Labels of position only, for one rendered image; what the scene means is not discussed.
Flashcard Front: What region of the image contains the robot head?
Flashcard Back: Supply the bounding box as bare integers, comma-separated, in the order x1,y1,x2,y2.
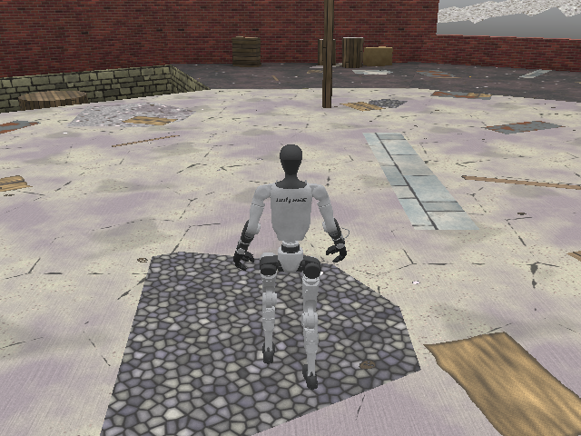
275,144,307,189

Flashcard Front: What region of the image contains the left robot hand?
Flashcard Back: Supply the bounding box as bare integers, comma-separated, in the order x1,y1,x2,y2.
233,251,254,271

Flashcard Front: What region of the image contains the right robot forearm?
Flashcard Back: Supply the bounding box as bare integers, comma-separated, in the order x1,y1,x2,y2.
328,218,345,249

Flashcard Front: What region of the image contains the robot right upper arm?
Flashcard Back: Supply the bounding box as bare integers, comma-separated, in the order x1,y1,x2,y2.
310,183,337,233

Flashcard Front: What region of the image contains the robot left shin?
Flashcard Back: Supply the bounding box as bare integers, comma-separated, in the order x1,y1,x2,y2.
262,292,275,352

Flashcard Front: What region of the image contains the robot left upper arm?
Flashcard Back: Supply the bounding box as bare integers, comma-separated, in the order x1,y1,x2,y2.
246,183,272,235

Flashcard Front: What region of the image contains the left robot forearm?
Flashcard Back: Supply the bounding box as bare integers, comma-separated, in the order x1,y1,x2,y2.
236,220,254,254

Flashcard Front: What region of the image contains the right robot hand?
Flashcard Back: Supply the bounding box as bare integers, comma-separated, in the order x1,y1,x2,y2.
326,245,347,263

